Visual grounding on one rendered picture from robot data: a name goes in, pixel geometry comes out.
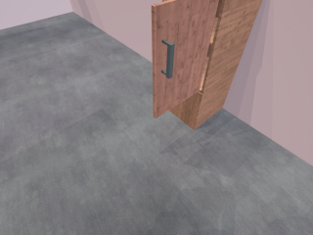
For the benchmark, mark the cupboard door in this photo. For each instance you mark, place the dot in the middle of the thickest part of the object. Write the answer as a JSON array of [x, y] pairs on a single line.
[[189, 25]]

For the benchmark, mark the handle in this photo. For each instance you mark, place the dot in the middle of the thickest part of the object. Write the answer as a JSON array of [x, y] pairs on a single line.
[[169, 58]]

